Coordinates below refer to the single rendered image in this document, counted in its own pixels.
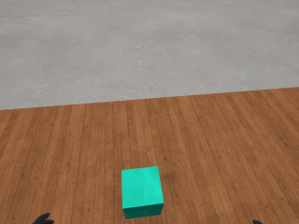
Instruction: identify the carton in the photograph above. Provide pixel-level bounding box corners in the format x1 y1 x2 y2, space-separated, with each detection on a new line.
121 166 164 219

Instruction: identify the left robot hand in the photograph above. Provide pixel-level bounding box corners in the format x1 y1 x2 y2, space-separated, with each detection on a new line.
33 213 54 224

